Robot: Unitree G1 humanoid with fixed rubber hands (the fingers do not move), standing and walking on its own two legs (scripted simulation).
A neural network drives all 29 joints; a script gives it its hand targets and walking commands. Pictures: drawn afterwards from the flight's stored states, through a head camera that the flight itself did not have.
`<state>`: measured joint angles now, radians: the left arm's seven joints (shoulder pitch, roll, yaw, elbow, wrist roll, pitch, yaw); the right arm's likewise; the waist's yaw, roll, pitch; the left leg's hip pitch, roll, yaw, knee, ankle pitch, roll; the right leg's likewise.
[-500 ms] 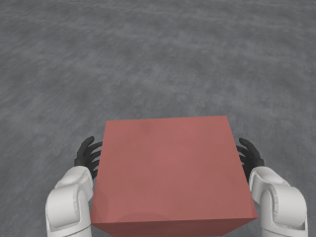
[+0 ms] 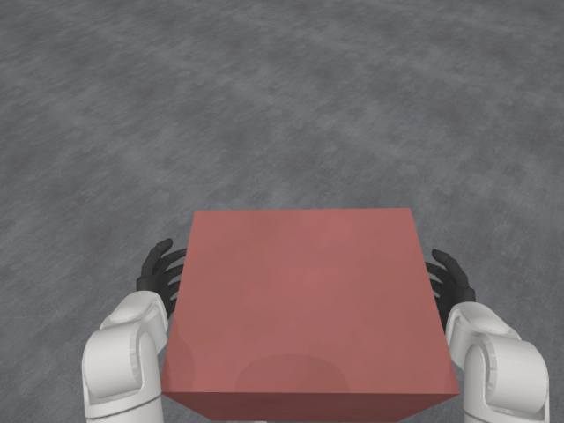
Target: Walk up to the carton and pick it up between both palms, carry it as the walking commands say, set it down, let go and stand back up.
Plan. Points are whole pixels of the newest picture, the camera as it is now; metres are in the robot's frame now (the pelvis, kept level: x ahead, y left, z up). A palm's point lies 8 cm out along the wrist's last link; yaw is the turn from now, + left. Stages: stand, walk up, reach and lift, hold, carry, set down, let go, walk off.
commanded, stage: carry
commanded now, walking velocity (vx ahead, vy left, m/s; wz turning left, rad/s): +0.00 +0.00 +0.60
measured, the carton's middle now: (302, 323) +0.25 -0.01 -0.01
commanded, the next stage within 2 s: none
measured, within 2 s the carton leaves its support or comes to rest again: neither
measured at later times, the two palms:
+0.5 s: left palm out of the picture +0.11 +0.29 +0.06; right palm (346, 323) +0.23 -0.06 +0.05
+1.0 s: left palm out of the picture -0.02 +0.34 +0.05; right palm (261, 341) +0.21 +0.04 +0.05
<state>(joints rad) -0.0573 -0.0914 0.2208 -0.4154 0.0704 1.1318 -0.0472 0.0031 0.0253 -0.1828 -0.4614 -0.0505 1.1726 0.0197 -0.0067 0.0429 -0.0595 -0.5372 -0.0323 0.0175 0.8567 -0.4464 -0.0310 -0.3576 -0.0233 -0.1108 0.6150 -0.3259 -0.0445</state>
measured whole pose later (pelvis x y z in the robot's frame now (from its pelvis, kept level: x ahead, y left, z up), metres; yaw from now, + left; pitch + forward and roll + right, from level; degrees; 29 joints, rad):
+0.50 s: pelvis -0.05 +0.03 -0.01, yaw +18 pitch +5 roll +0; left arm -0.03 -0.04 0.25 -0.44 0.03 1.14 -0.06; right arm 0.01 0.11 -0.18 -0.47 -0.08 1.16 0.01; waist 0.01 -0.02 -0.04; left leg -0.43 -0.03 0.02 0.68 -0.35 0.03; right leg -0.55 -0.08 -0.08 1.02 -0.48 0.08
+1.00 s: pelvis -0.10 +0.03 -0.02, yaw +36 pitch +3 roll +2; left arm -0.04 -0.03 0.25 -0.44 0.07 1.16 -0.05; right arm -0.06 0.10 -0.17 -0.39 -0.08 1.17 0.02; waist 0.00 -0.05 -0.04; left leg -0.41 -0.01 0.10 0.74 -0.38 0.03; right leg -0.49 -0.16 -0.14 1.03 -0.62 0.09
